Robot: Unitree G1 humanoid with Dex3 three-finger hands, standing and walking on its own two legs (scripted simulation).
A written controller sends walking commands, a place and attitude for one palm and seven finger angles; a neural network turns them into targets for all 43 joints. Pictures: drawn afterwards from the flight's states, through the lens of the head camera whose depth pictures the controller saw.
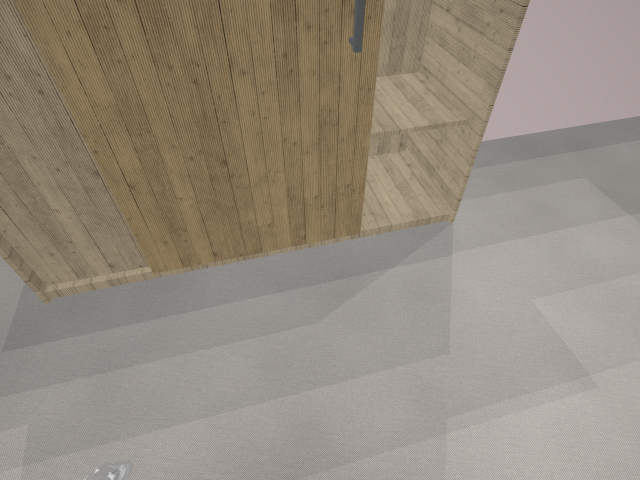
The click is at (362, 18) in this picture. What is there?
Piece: wardrobe's sliding door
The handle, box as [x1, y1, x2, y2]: [349, 0, 364, 52]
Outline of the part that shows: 364,0 355,0 353,36 349,37 349,42 353,46 352,49 354,52 361,50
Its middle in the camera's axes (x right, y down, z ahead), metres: +0.09 -0.58 +1.00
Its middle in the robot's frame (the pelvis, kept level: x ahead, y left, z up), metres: +1.15 -0.03 +0.15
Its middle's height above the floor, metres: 0.92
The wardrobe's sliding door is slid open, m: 0.44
